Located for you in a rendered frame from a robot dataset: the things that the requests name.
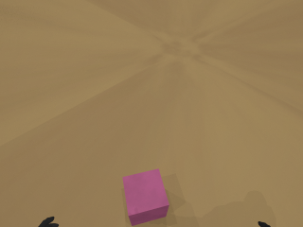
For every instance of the robot left hand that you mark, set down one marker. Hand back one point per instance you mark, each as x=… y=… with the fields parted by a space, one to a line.
x=46 y=223

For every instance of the carton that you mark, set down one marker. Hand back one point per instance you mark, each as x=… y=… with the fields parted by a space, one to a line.
x=146 y=197

